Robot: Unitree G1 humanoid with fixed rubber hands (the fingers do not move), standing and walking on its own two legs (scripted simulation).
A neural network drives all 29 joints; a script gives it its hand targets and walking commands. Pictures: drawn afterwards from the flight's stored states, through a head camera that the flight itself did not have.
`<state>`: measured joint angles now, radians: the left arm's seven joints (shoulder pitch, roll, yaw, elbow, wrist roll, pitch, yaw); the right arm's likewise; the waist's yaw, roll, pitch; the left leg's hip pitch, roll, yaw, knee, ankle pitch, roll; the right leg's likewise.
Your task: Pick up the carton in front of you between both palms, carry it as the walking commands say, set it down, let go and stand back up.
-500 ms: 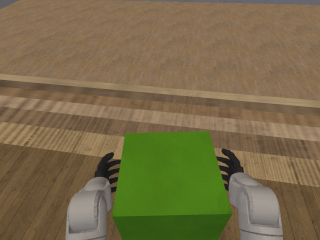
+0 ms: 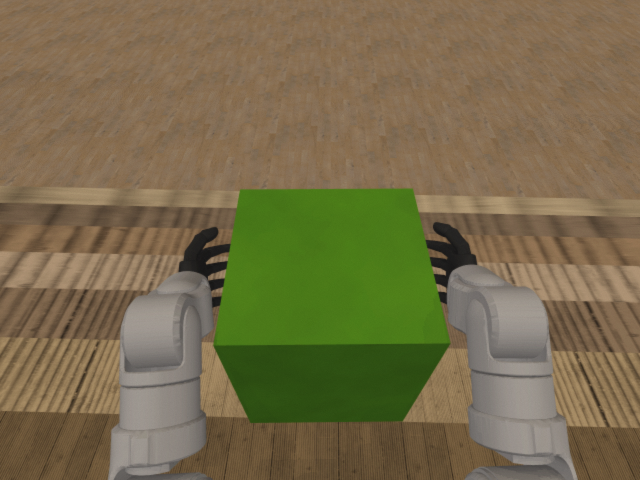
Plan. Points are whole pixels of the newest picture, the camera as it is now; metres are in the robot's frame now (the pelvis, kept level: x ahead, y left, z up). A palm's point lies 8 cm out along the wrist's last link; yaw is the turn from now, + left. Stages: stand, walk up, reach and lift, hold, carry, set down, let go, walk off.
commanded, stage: carry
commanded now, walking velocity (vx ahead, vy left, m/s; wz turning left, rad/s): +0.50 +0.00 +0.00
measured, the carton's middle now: (326, 313) +0.34 -0.01 +0.03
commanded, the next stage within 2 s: none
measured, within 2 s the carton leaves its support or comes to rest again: neither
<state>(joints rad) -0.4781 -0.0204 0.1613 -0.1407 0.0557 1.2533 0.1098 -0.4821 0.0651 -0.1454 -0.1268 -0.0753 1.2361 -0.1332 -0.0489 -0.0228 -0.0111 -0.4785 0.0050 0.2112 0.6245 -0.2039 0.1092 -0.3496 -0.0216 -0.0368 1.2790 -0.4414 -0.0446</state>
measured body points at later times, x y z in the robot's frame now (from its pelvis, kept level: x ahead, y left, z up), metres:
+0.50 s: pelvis +0.31 -0.03 +0.00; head +0.38 -0.02 +0.45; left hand +0.67 +0.17 +0.08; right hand +0.71 -0.14 +0.08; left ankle +0.22 +0.09 -0.62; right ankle +0.34 -0.08 -0.72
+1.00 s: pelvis +0.66 +0.03 -0.12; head +0.68 +0.04 +0.33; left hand +1.03 +0.16 -0.03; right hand +1.01 -0.14 -0.02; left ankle +0.65 +0.06 -0.83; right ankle +0.66 -0.11 -0.76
